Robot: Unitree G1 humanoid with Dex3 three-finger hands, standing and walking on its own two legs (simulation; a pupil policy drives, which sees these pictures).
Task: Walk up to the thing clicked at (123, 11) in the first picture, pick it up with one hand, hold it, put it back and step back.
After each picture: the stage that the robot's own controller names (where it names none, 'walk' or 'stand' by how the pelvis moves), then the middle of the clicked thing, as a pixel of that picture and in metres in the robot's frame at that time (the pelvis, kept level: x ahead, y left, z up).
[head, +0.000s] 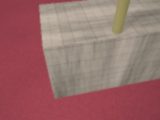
stand; (120, 14) +0.91 -0.24 -0.03
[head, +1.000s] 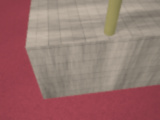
rise first; (112, 14) +0.83 -0.16 -0.01
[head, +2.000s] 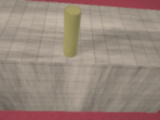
rise first; (71, 34) +0.62 +0.07 +0.00
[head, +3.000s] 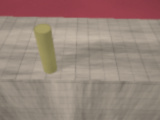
stand; (46, 51) +0.56 +0.18 -0.01
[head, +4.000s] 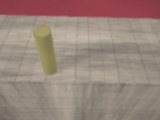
stand; (46, 53) +0.55 +0.17 -0.03
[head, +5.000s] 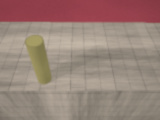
stand; (40, 62) +0.51 +0.19 -0.04
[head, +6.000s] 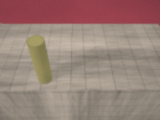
stand; (41, 62) +0.51 +0.19 -0.04
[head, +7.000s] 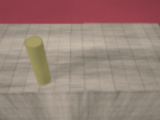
stand; (39, 63) +0.50 +0.20 -0.04
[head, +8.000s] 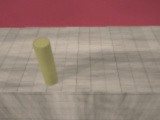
rise first; (46, 63) +0.51 +0.20 -0.03
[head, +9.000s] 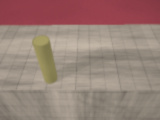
go down; (46, 61) +0.52 +0.20 -0.03
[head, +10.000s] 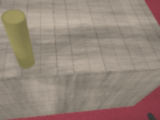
go down; (21, 43) +0.53 +0.18 +0.00
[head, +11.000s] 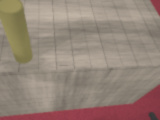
go down; (18, 35) +0.52 +0.19 +0.03
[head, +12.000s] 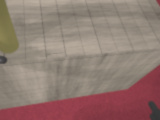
close in; out of the picture +0.53 +0.20 +0.06
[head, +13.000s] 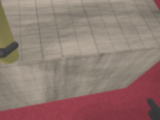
lift; out of the picture +0.49 +0.19 +0.06
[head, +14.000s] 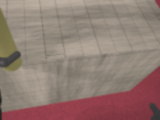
lift; (1, 42) +0.47 +0.19 +0.06
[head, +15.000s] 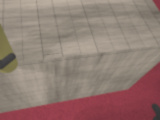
lift; out of the picture +0.46 +0.20 +0.07
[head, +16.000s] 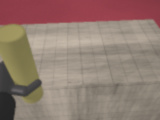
lift; (23, 70) +0.33 +0.17 +0.16
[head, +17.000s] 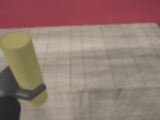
hold; (28, 74) +0.32 +0.16 +0.14
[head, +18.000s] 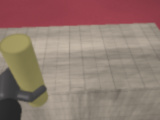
hold; (29, 76) +0.32 +0.16 +0.13
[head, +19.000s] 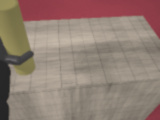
crouch; (16, 42) +0.43 +0.18 +0.16
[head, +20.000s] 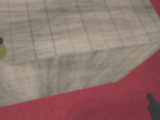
lower; out of the picture +0.51 +0.21 +0.05
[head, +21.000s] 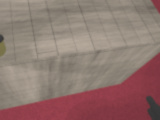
lower; out of the picture +0.51 +0.21 +0.07
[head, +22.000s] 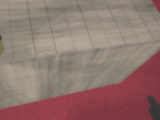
lower; out of the picture +0.51 +0.21 +0.07
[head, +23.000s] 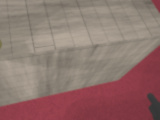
lower; out of the picture +0.53 +0.21 +0.08
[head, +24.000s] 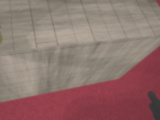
loosen; out of the picture +0.54 +0.21 +0.08
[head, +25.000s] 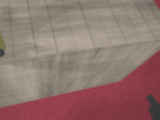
withdraw; out of the picture +0.51 +0.20 +0.07
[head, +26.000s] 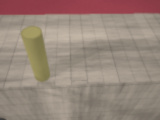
sink last; (37, 57) +0.49 +0.18 +0.02
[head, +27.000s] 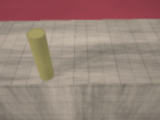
stand; (42, 57) +0.51 +0.20 +0.01
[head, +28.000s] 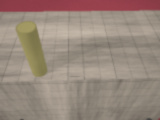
stand; (34, 52) +0.50 +0.20 +0.02
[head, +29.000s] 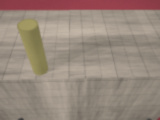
stand; (35, 50) +0.51 +0.20 +0.03
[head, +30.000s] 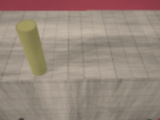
stand; (33, 51) +0.51 +0.20 +0.03
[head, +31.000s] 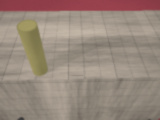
stand; (34, 51) +0.51 +0.20 +0.03
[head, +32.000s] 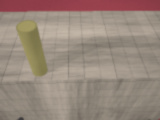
stand; (34, 51) +0.50 +0.20 +0.03
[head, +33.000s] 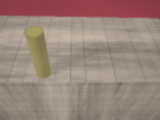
stand; (39, 55) +0.52 +0.19 +0.00
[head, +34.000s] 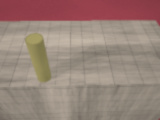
walk; (39, 60) +0.52 +0.20 -0.03
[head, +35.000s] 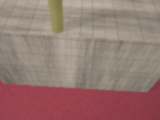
walk; (56, 10) +0.77 +0.14 -0.01
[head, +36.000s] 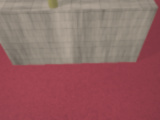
stand; out of the picture +1.11 +0.26 -0.01
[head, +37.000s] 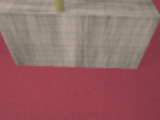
stand; out of the picture +1.13 +0.18 -0.03
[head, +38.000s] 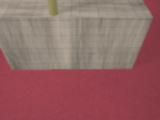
stand; out of the picture +1.13 +0.21 -0.04
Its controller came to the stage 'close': yes
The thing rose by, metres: 0.20
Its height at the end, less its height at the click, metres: +0.00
